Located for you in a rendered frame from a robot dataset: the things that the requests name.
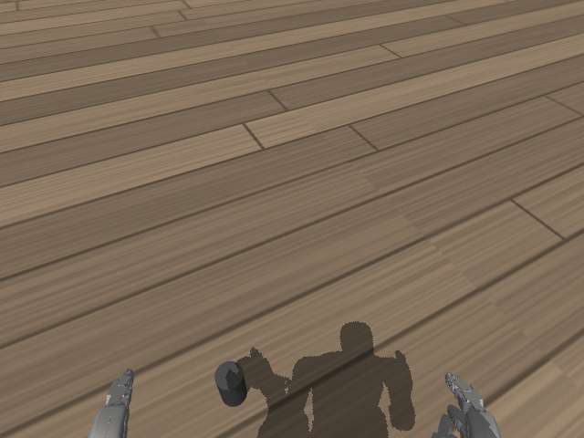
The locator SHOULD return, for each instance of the right robot hand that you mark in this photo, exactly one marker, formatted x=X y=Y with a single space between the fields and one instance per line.
x=472 y=421

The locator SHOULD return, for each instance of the can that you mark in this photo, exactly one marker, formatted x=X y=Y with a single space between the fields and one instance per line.
x=230 y=381

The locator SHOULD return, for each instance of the left robot hand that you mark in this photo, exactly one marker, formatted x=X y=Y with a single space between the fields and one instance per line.
x=111 y=421

